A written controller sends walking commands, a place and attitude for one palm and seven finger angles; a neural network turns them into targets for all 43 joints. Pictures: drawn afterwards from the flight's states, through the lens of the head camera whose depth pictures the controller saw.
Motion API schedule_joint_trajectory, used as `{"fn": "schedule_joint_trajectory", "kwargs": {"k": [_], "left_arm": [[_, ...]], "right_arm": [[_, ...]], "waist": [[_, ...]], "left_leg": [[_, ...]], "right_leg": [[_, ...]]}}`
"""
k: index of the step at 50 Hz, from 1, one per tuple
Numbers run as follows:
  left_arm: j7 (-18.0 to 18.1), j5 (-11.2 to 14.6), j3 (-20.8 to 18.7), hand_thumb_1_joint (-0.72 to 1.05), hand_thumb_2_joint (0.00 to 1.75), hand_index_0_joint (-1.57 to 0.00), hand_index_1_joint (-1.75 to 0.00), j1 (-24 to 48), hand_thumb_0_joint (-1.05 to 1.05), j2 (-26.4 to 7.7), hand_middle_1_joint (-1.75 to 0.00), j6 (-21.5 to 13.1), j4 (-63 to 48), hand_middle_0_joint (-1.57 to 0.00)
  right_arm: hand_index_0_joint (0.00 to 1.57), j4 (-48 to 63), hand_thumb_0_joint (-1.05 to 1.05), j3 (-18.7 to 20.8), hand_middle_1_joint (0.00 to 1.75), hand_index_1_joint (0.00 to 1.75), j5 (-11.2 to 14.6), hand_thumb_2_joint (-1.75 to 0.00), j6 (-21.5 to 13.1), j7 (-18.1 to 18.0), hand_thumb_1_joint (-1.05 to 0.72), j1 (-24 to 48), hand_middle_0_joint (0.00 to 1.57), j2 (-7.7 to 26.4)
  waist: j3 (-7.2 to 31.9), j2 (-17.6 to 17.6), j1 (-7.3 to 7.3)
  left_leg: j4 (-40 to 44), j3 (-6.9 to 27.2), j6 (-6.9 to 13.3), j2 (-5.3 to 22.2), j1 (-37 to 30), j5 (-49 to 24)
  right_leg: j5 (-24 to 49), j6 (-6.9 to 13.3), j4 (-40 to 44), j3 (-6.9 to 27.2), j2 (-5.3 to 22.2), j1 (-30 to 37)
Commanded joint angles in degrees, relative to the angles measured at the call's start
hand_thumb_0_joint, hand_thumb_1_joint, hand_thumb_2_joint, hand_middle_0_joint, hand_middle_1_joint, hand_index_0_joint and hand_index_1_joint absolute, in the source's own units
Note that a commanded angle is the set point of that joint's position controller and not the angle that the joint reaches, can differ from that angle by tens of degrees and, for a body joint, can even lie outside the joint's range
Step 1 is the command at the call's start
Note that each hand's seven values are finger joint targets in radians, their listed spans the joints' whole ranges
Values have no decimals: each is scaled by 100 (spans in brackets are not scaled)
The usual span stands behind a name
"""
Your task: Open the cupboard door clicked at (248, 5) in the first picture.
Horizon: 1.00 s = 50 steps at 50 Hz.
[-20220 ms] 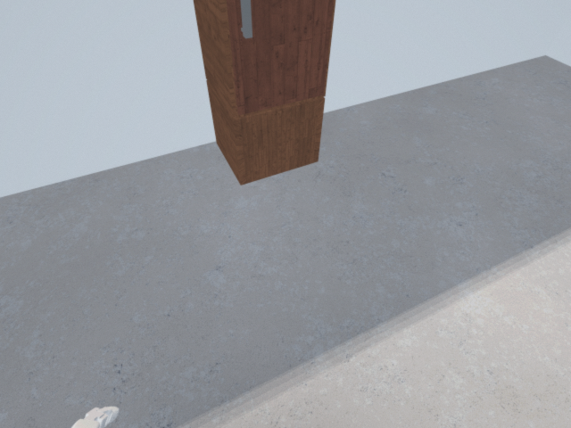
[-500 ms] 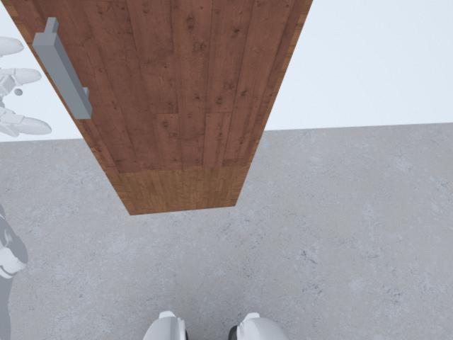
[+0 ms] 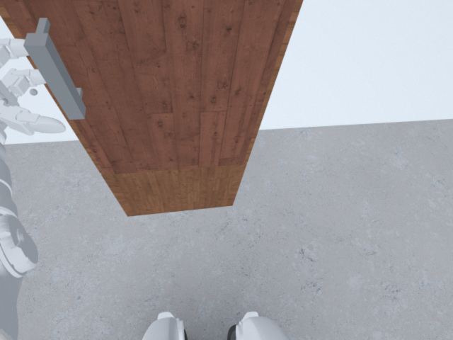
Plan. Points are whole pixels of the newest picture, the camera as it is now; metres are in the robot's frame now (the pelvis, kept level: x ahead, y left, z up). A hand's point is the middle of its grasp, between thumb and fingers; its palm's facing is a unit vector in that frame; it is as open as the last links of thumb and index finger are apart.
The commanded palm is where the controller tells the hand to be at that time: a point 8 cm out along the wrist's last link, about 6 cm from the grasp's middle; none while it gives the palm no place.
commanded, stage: slide the fingers in behind the handle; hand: left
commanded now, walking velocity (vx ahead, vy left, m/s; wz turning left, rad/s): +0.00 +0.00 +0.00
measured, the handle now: (61, 72) +0.54 +0.24 +0.11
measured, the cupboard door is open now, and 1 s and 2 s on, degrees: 0 0 0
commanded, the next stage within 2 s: close the thumb around the handle in 1.22 s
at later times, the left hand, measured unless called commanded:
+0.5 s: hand (60, 91) +0.49 +0.23 +0.11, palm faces +0.05 -1.00 +0.01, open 13.9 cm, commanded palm +0.47 +0.28 +0.11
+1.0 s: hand (72, 89) +0.50 +0.22 +0.11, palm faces +0.08 -1.00 -0.02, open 13.9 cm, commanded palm +0.47 +0.26 +0.11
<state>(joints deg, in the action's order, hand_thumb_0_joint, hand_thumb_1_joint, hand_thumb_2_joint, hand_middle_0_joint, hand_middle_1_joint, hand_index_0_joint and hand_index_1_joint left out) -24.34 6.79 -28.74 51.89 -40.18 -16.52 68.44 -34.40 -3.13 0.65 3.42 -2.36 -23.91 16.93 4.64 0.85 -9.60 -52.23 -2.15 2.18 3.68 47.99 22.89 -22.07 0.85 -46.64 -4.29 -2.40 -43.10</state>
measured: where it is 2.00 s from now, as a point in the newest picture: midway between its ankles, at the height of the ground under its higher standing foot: outside the picture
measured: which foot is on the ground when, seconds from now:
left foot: down 0.00-1.00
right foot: down 0.00-1.00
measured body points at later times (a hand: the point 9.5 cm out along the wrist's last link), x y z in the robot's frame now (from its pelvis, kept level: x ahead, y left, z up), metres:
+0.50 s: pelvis +0.01 -0.01 +0.00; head +0.11 +0.02 +0.44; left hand +0.49 +0.29 +0.11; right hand +0.02 -0.28 -0.11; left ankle +0.02 +0.09 -0.69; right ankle +0.00 -0.12 -0.69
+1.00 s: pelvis +0.00 -0.02 +0.00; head +0.10 +0.00 +0.44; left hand +0.49 +0.27 +0.12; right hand +0.02 -0.28 -0.11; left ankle +0.02 +0.09 -0.69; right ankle +0.00 -0.12 -0.69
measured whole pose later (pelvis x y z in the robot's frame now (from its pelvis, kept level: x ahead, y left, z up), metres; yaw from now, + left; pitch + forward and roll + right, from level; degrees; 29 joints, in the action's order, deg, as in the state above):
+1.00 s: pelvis +0.00 -0.02 +0.00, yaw +1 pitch +17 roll -3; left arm -15.5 6.6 -23.5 51.1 -31.9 -18.6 66.7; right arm -36.7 -2.1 0.5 1.6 -0.8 -23.2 16.1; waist 4.9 1.8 -8.4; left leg -50.9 -1.7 1.1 3.4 45.3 22.6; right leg -23.0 1.9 -47.0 -4.6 -2.3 -41.1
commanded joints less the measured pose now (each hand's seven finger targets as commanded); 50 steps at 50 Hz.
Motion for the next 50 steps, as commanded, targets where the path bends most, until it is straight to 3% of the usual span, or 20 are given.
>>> {"fn": "schedule_joint_trajectory", "kwargs": {"k": [1, 5, 7, 11, 14, 17, 19, 21, 23, 25, 29, 33, 34, 37, 38, 40, 43, 45, 48, 50], "left_arm": [[195, 91, -69, -50, 30, -30, -120, 2431, 0, -1680, -120, -490, -1532, -30], [157, 206, 8, -50, 30, -30, -120, 2245, 0, -1426, -120, -448, -1311, -30], [140, 216, 193, -50, 30, -30, -120, 2476, 0, -1196, -120, -359, -1261, -30], [244, 155, 93, -50, 30, -30, -120, 2330, 0, -1310, -120, -343, -1248, -30], [338, 146, 272, -50, 30, -30, -120, 2546, 0, -1045, -120, -417, -1358, -30], [358, 150, 342, -50, 30, -30, -120, 2322, 0, -873, -120, -448, -1380, -30], [351, 204, 405, -50, 30, -30, -120, 2476, 0, -763, -120, -503, -1541, -30], [372, 203, 473, -50, 30, -30, -120, 2551, 0, -681, -120, -443, -1321, -30], [454, 191, 398, -50, 30, -30, -120, 2646, 0, -761, -120, -393, -1235, -30], [588, 141, 86, -50, 30, -30, -120, 2640, 0, -1118, -120, -482, -1573, -30], [707, 37, 513, -50, 30, -30, -120, 2665, 0, -568, -120, -589, -1728, -30], [711, 137, 500, -50, 30, -30, -120, 2608, 0, -527, -120, -480, -1390, -30], [719, 155, 351, -50, 30, -30, -120, 2677, 0, -692, -120, -490, -1386, -30], [736, 111, 362, -50, 30, -30, -120, 2573, 0, -693, -120, -505, -1519, -30], [726, 98, 621, -50, 30, -30, -120, 2612, 0, -377, -120, -515, -1521, -30], [776, 90, 695, -50, 30, -30, -120, 2629, 0, -231, -120, -574, -1543, -30], [874, 95, 328, -50, 30, -30, -120, 2603, 0, -695, -120, -548, -1354, -30], [858, 29, 493, -50, 30, -30, -120, 2582, 0, -521, -120, -619, -1569, -30], [824, 47, 460, -50, 30, -30, -120, 2590, 0, -583, -120, -580, -1392, -30], [779, 86, 328, -50, 30, -30, -120, 2450, 0, -724, -120, -603, -1419, -30]], "right_arm": [[20, 273, 0, 409, 30, 30, -13, -90, -103, -65, -90, -830, 20, 1036], [20, 199, 0, 434, 30, 30, 1, -90, -105, -62, -90, -831, 20, 1062], [20, 159, 0, 430, 30, 30, -1, -90, -129, -60, -90, -822, 20, 1037], [20, 175, 0, 426, 30, 30, -8, -90, -134, -52, -90, -828, 20, 1024], [20, 155, 0, 431, 30, 30, -21, -90, -161, -35, -90, -830, 20, 991], [20, 155, 0, 453, 30, 30, -21, -90, -166, -7, -90, -818, 20, 983], [20, 127, 0, 466, 30, 30, -22, -90, -180, -6, -90, -813, 20, 977], [20, 80, 0, 451, 30, 30, -8, -90, -178, -12, -90, -780, 20, 971], [20, 74, 0, 446, 30, 30, -7, -90, -197, -15, -90, -774, 20, 981], [20, 123, 0, 463, 30, 30, -28, -90, -208, -13, -90, -786, 20, 971], [20, 100, 0, 472, 30, 30, -36, -90, -239, 39, -90, -777, 20, 882], [20, 62, 0, 462, 30, 30, -4, -90, -250, 31, -90, -734, 20, 929], [20, 41, 0, 463, 30, 30, -16, -90, -250, 14, -90, -770, 20, 952], [20, 93, 0, 468, 30, 30, -7, -90, -260, 25, -90, -741, 20, 918], [20, 91, 0, 461, 30, 30, -5, -90, -275, 41, -90, -723, 20, 873], [20, 60, 0, 473, 30, 30, -20, -90, -289, 56, -90, -733, 20, 866], [20, 47, 0, 473, 30, 30, -13, -90, -283, 47, -90, -757, 20, 930], [20, 92, 0, 473, 30, 30, -19, -90, -304, 64, -90, -745, 20, 877], [20, 45, 0, 462, 30, 30, -8, -90, -289, 58, -90, -735, 20, 894], [20, 83, 0, 468, 30, 30, -1, -90, -281, 43, -90, -738, 20, 913]], "waist": [[2661, 1240, 117], [2497, 822, 52], [2336, 933, -15], [2411, 879, 81], [2283, 739, -29], [2502, 859, 51], [2594, 777, 4], [2321, 823, -43], [2202, 650, -49], [2744, 916, 100], [2637, 1004, 11], [2377, 690, -45], [2392, 562, -27], [2578, 696, 51], [2524, 755, -6], [2440, 732, -30], [2322, 490, 12], [2633, 758, 58], [2362, 565, 3], [2518, 564, 69]], "left_leg": [[510, 590, -66, -115, -2701, -2347], [523, 589, -38, -103, -2604, -2245], [555, 574, -27, -122, -2520, -2106], [532, 564, -26, -140, -2503, -2260], [516, 574, -2, -146, -2475, -2249], [515, 556, -37, -148, -2629, -2294], [483, 568, -15, -150, -2684, -2354], [511, 572, -30, -149, -2561, -2170], [553, 571, -3, -166, -2366, -1953], [498, 529, -8, -191, -2546, -2264], [462, 573, -28, -171, -2764, -2472], [549, 492, 6, -196, -2367, -1894], [534, 498, 23, -205, -2313, -1959], [532, 452, 17, -223, -2359, -2098], [542, 458, 11, -222, -2427, -2066], [525, 490, 10, -204, -2486, -2085], [572, 462, 28, -221, -2146, -1777], [551, 440, 21, -247, -2340, -2033], [541, 408, 37, -238, -2137, -1788], [561, 397, 42, -248, -2129, -1876]], "right_leg": [[1617, 31, 405, 185, -162, 373], [1633, 27, 458, 179, -171, 419], [1594, 16, 483, 185, -151, 383], [1726, 28, 444, 202, -134, 481], [1735, 19, 446, 195, -138, 424], [1734, 21, 440, 202, -132, 449], [1819, 32, 426, 207, -139, 510], [1684, 24, 450, 195, -123, 368], [1595, 15, 480, 211, -119, 453], [1880, 17, 403, 270, -101, 700], [1897, 26, 395, 219, -126, 494], [1701, 4, 502, 264, -116, 644], [1805, 16, 486, 272, -113, 761], [1989, 0, 466, 309, -92, 875], [1926, -2, 472, 289, -98, 773], [1868, 6, 471, 271, -110, 634], [1730, -11, 513, 330, -92, 815], [1976, 5, 448, 343, -82, 932], [1827, -15, 513, 362, -85, 886], [1984, -7, 489, 384, -84, 1075]]}}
